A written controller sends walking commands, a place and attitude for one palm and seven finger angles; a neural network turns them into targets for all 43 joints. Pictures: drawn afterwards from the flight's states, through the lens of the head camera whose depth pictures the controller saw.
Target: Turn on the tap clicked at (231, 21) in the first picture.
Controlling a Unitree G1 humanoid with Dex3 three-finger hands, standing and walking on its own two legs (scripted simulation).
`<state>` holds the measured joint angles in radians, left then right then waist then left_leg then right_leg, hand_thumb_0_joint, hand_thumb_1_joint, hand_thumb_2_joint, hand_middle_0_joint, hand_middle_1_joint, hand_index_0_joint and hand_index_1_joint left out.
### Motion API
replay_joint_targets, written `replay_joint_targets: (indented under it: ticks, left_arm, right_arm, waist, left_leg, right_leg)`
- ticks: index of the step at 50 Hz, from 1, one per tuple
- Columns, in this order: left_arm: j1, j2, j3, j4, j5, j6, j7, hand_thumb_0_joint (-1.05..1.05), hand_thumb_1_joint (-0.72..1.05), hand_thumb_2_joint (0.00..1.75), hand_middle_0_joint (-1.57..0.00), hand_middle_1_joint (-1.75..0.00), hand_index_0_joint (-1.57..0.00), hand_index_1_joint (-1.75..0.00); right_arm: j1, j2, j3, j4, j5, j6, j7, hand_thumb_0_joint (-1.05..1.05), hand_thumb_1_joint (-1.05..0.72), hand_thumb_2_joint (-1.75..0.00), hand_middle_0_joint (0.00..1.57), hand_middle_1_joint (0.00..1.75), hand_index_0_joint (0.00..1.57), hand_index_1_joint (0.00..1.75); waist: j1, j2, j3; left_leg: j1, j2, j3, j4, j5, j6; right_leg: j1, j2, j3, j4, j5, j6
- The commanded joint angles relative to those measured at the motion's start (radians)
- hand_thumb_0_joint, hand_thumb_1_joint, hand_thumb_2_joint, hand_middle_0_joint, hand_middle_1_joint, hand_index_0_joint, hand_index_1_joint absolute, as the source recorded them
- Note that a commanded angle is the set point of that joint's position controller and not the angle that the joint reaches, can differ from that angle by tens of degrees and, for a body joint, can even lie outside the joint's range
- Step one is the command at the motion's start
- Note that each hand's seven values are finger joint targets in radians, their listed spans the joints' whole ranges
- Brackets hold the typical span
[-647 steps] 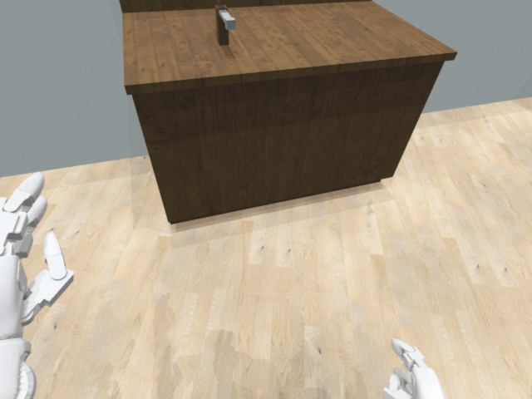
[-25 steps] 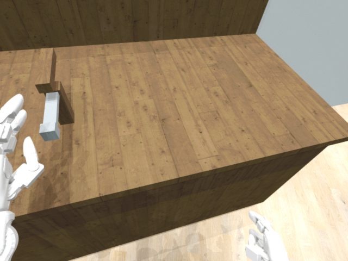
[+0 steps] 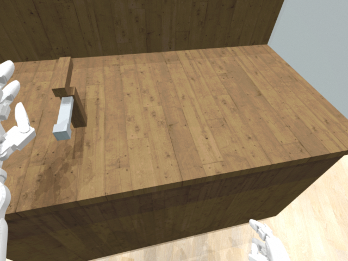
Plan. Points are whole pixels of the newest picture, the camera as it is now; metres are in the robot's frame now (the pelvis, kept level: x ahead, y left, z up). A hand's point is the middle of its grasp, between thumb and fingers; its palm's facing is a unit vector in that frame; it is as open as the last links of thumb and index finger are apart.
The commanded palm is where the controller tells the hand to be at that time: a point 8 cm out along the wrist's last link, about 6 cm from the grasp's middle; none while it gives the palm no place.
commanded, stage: turn the palm inward beside the body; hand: left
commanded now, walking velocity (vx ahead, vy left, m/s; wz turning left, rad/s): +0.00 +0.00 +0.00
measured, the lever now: (62, 131) +0.33 +0.30 +0.11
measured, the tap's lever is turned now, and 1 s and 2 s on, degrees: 0 0 0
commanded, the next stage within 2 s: none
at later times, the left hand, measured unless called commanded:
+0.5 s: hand (70, 181) +0.19 +0.21 +0.16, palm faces +0.46 -0.83 -0.32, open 7.5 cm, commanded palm +0.13 +0.25 +0.17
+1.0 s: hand (70, 181) +0.19 +0.21 +0.16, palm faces +0.47 -0.85 -0.22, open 7.5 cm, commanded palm +0.14 +0.25 +0.17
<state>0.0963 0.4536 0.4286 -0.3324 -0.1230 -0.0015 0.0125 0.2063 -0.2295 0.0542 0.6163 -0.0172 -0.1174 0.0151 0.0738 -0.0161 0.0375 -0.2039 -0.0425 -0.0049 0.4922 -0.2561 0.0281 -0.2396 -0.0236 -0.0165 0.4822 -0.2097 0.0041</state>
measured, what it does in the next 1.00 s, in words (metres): stands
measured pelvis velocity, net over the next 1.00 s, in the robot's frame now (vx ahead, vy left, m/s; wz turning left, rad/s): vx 0.02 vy -0.04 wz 0.04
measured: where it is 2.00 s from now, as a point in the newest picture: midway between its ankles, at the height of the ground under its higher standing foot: outside the picture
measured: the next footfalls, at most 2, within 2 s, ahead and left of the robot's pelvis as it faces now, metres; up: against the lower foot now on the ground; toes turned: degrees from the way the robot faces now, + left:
none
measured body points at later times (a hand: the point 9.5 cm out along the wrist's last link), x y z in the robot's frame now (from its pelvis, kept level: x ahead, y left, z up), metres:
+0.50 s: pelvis -0.02 -0.07 -0.02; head -0.03 -0.09 +0.43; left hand +0.16 +0.25 +0.18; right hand +0.20 -0.28 -0.10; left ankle +0.00 +0.09 -0.74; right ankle +0.03 -0.13 -0.74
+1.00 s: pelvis +0.02 -0.04 -0.02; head +0.00 -0.06 +0.43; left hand +0.16 +0.25 +0.17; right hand +0.23 -0.25 -0.08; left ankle +0.00 +0.09 -0.74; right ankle +0.03 -0.13 -0.74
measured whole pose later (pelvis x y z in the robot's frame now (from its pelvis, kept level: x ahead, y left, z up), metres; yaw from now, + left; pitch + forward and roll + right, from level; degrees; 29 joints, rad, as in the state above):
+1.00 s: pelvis +0.02 -0.04 -0.02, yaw +2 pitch +0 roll +0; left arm 0.47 0.29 0.30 -0.53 -0.20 0.03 0.10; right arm 0.20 -0.23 0.03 0.64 0.03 -0.25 -0.08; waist 0.10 0.05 -0.06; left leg -0.30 -0.01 -0.06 0.65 -0.36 -0.02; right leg -0.33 0.00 -0.09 0.65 -0.34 -0.04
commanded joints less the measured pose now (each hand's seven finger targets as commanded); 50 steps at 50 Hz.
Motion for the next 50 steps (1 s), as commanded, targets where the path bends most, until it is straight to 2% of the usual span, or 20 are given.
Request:
replay_joint_targets:
  ticks: [1, 3, 5, 7, 8, 9, 13, 15, 19, 22, 23, 27, 29, 32, 35, 37, 38, 41, 43, 50]
  left_arm:
    - [0.231, 0.018, -0.076, -0.289, 0.018, 0.069, -0.069, 0.0, 0.9, 0.9, -0.2, -0.3, -0.2, -0.3]
    - [0.22, 0.123, 0.049, -0.344, 0.026, 0.022, -0.02, 0.0, 0.9, 0.9, -0.2, -0.3, -0.2, -0.3]
    - [0.208, 0.133, 0.112, -0.344, 0.003, -0.079, 0.034, 0.0, 0.9, 0.9, -0.2, -0.3, -0.2, -0.3]
    - [0.118, 0.159, 0.145, -0.382, -0.021, -0.172, 0.092, 0.0, 0.9, 0.9, -0.2, -0.3, -0.2, -0.3]
    - [0.055, 0.22, 0.185, -0.408, -0.01, -0.197, 0.128, 0.0, 0.9, 0.9, -0.2, -0.3, -0.2, -0.3]
    - [0.047, 0.148, 0.114, -0.383, 0.003, -0.211, 0.148, 0.0, 0.9, 0.9, -0.2, -0.3, -0.2, -0.3]
    - [-0.001, 0.122, 0.03, -0.219, 0.011, -0.158, 0.126, 0.0, 0.9, 0.9, -0.2, -0.3, -0.2, -0.3]
    - [-0.014, 0.111, -0.025, -0.2, -0.007, -0.103, 0.077, 0.0, 0.9, 0.9, -0.2, -0.3, -0.2, -0.3]
    - [-0.064, 0.141, -0.031, -0.189, -0.021, -0.022, 0.042, 0.0, 0.9, 0.9, -0.2, -0.3, -0.2, -0.3]
    - [0.023, 0.178, 0.058, -0.232, -0.047, -0.034, 0.061, 0.0, 0.9, 0.9, -0.2, -0.3, -0.2, -0.3]
    - [0.051, 0.204, 0.097, -0.241, -0.049, -0.043, 0.074, 0.0, 0.9, 0.9, -0.2, -0.3, -0.2, -0.3]
    - [0.164, 0.139, 0.095, -0.257, -0.083, -0.064, 0.098, 0.0, 0.9, 0.9, -0.2, -0.3, -0.2, -0.3]
    - [0.187, 0.114, 0.079, -0.282, -0.082, -0.06, 0.104, 0.0, 0.9, 0.9, -0.2, -0.3, -0.2, -0.3]
    - [0.233, 0.089, 0.061, -0.317, -0.082, -0.053, 0.1, 0.0, 0.9, 0.9, -0.2, -0.3, -0.2, -0.3]
    - [0.252, 0.056, 0.03, -0.343, -0.08, -0.065, 0.084, 0.0, 0.9, 0.9, -0.2, -0.3, -0.2, -0.3]
    - [0.254, 0.057, 0.03, -0.366, -0.085, -0.078, 0.074, 0.0, 0.9, 0.9, -0.2, -0.3, -0.2, -0.3]
    - [0.259, 0.064, 0.038, -0.377, -0.077, -0.08, 0.078, 0.0, 0.9, 0.9, -0.2, -0.3, -0.2, -0.3]
    - [0.262, 0.025, 0.0, -0.379, -0.079, -0.084, 0.081, 0.0, 0.9, 0.9, -0.2, -0.3, -0.2, -0.3]
    - [0.273, 0.04, 0.013, -0.416, -0.068, -0.077, 0.097, 0.0, 0.9, 0.9, -0.2, -0.3, -0.2, -0.3]
    - [0.297, -0.018, -0.037, -0.423, -0.078, -0.005, 0.109, 0.0, 0.9, 0.9, -0.2, -0.3, -0.2, -0.3]
  right_arm:
    - [-0.168, -0.169, -0.078, -0.182, 0.018, -0.063, 0.027, 0.0, -0.9, -0.9, 0.2, 0.3, 0.2, 0.3]
    - [-0.219, -0.164, -0.069, -0.199, 0.033, -0.042, 0.015, 0.0, -0.9, -0.9, 0.2, 0.3, 0.2, 0.3]
    - [-0.2, -0.137, -0.075, -0.201, 0.012, -0.049, -0.01, 0.0, -0.9, -0.9, 0.2, 0.3, 0.2, 0.3]
    - [-0.194, -0.124, -0.076, -0.188, 0.01, -0.055, -0.032, 0.0, -0.9, -0.9, 0.2, 0.3, 0.2, 0.3]
    - [-0.198, -0.117, -0.069, -0.173, 0.023, -0.058, -0.041, 0.0, -0.9, -0.9, 0.2, 0.3, 0.2, 0.3]
    - [-0.176, -0.096, -0.069, -0.173, 0.016, -0.065, -0.044, 0.0, -0.9, -0.9, 0.2, 0.3, 0.2, 0.3]
    - [-0.193, -0.115, -0.054, -0.13, 0.031, -0.071, -0.072, 0.0, -0.9, -0.9, 0.2, 0.3, 0.2, 0.3]
    - [-0.206, -0.123, -0.059, -0.127, 0.032, -0.073, -0.091, 0.0, -0.9, -0.9, 0.2, 0.3, 0.2, 0.3]
    - [-0.226, -0.118, -0.063, -0.117, 0.048, -0.074, -0.114, 0.0, -0.9, -0.9, 0.2, 0.3, 0.2, 0.3]
    - [-0.229, -0.108, -0.077, -0.112, 0.044, -0.077, -0.114, 0.0, -0.9, -0.9, 0.2, 0.3, 0.2, 0.3]
    - [-0.24, -0.101, -0.074, -0.108, 0.053, -0.082, -0.11, 0.0, -0.9, -0.9, 0.2, 0.3, 0.2, 0.3]
    - [-0.206, -0.105, -0.084, -0.114, 0.048, -0.091, -0.102, 0.0, -0.9, -0.9, 0.2, 0.3, 0.2, 0.3]
    - [-0.198, -0.104, -0.082, -0.121, 0.051, -0.098, -0.1, 0.0, -0.9, -0.9, 0.2, 0.3, 0.2, 0.3]
    - [-0.158, -0.118, -0.083, -0.129, 0.048, -0.118, -0.105, 0.0, -0.9, -0.9, 0.2, 0.3, 0.2, 0.3]
    - [-0.121, -0.123, -0.08, -0.13, 0.051, -0.147, -0.107, 0.0, -0.9, -0.9, 0.2, 0.3, 0.2, 0.3]
    - [-0.108, -0.127, -0.081, -0.13, 0.05, -0.167, -0.113, 0.0, -0.9, -0.9, 0.2, 0.3, 0.2, 0.3]
    - [-0.125, -0.122, -0.075, -0.127, 0.055, -0.176, -0.114, 0.0, -0.9, -0.9, 0.2, 0.3, 0.2, 0.3]
    - [-0.102, -0.122, -0.075, -0.128, 0.051, -0.194, -0.114, 0.0, -0.9, -0.9, 0.2, 0.3, 0.2, 0.3]
    - [-0.127, -0.118, -0.068, -0.129, 0.054, -0.201, -0.112, 0.0, -0.9, -0.9, 0.2, 0.3, 0.2, 0.3]
    - [-0.125, -0.11, -0.057, -0.138, 0.054, -0.187, -0.11, 0.0, -0.9, -0.9, 0.2, 0.3, 0.2, 0.3]
  waist:
    - [0.011, 0.046, -0.151]
    - [0.006, 0.007, -0.143]
    - [0.009, -0.005, -0.166]
    - [0.012, 0.072, -0.191]
    - [0.011, 0.153, -0.177]
    - [0.011, 0.188, -0.19]
    - [-0.042, 0.095, -0.105]
    - [-0.035, 0.066, -0.11]
    - [-0.022, 0.026, -0.082]
    - [0.013, -0.021, -0.13]
    - [0.029, 0.016, -0.129]
    - [0.021, -0.035, -0.138]
    - [0.019, 0.009, -0.149]
    - [0.014, 0.005, -0.195]
    - [0.009, 0.001, -0.209]
    - [0.01, 0.016, -0.226]
    - [0.018, 0.069, -0.213]
    - [0.013, 0.035, -0.209]
    - [0.024, 0.085, -0.211]
    - [0.024, 0.062, -0.182]
  left_leg:
    - [0.05, 0.086, -0.035, -0.035, 0.508, -0.065]
    - [-0.02, 0.068, -0.025, -0.051, 0.214, -0.047]
    - [-0.064, 0.052, -0.027, -0.035, 0.087, -0.036]
    - [-0.093, 0.038, -0.024, -0.009, -0.023, -0.028]
    - [-0.098, 0.035, -0.016, -0.014, -0.113, -0.03]
    - [-0.113, 0.027, -0.016, -0.009, -0.118, -0.03]
    - [-0.144, 0.017, -0.003, 0.054, -0.207, -0.003]
    - [-0.155, 0.02, -0.008, 0.074, -0.182, 0.001]
    - [-0.193, 0.039, -0.019, 0.14, -0.141, -0.021]
    - [-0.227, 0.062, -0.048, 0.165, -0.121, -0.036]
    - [-0.222, 0.057, -0.041, 0.167, -0.115, -0.038]
    - [-0.238, 0.072, -0.048, 0.162, -0.081, -0.031]
    - [-0.221, 0.067, -0.039, 0.151, -0.05, -0.025]
    - [-0.17, 0.056, -0.025, 0.134, 0.08, -0.007]
    - [-0.129, 0.044, -0.018, 0.111, 0.156, 0.006]
    - [-0.106, 0.041, -0.021, 0.104, 0.192, 0.008]
    - [-0.093, 0.038, -0.015, 0.105, 0.196, 0.006]
    - [-0.094, 0.04, -0.028, 0.092, 0.203, 0.003]
    - [-0.078, 0.038, -0.027, 0.09, 0.217, -0.001]
    - [-0.085, 0.047, -0.038, 0.064, 0.208, -0.014]
  right_leg:
    - [-0.019, 0.042, -0.106, 0.018, 0.196, -0.028]
    - [-0.032, 0.058, -0.102, 0.041, 0.079, -0.03]
    - [-0.053, 0.059, -0.094, 0.051, -0.013, -0.028]
    - [-0.079, 0.049, -0.071, 0.059, -0.101, -0.021]
    - [-0.092, 0.046, -0.051, 0.05, -0.159, -0.023]
    - [-0.083, 0.036, -0.051, 0.041, -0.171, -0.031]
    - [-0.136, 0.004, 0.0, -0.022, -0.28, -0.01]
    - [-0.103, -0.028, 0.051, -0.065, -0.339, -0.007]
    - [-0.085, -0.092, 0.17, -0.135, -0.481, 0.001]
    - [-0.028, -0.135, 0.219, -0.122, -0.431, 0.027]
    - [-0.028, -0.126, 0.215, -0.119, -0.435, 0.022]
    - [-0.021, -0.128, 0.187, -0.082, -0.294, 0.032]
    - [-0.023, -0.116, 0.157, -0.061, -0.221, 0.025]
    - [-0.009, -0.072, 0.067, 0.014, 0.033, 0.016]
    - [-0.014, -0.029, -0.011, 0.056, 0.138, 0.003]
    - [-0.012, -0.02, -0.029, 0.071, 0.17, -0.003]
    - [-0.021, -0.017, -0.028, 0.071, 0.162, -0.007]
    - [-0.023, -0.013, -0.049, 0.074, 0.154, -0.011]
    - [-0.019, -0.011, -0.05, 0.079, 0.152, -0.018]
    - [-0.021, -0.007, -0.068, 0.067, 0.121, -0.021]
